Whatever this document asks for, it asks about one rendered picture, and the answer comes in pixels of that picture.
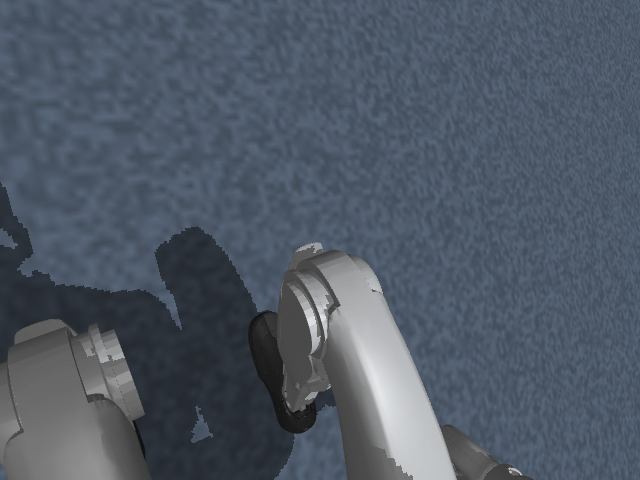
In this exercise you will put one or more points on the right robot hand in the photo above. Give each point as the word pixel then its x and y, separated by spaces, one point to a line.
pixel 468 458

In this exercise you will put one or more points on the right robot arm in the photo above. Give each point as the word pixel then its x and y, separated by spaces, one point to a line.
pixel 505 472

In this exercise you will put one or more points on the right robot foot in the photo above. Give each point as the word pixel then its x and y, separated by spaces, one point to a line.
pixel 262 336

